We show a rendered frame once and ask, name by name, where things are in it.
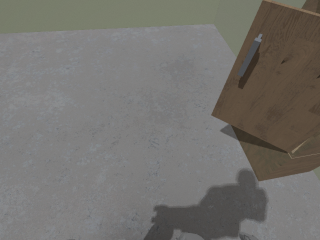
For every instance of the cupboard door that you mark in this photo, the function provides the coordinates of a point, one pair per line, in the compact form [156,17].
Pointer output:
[278,97]

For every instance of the handle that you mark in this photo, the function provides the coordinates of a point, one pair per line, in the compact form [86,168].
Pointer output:
[250,55]

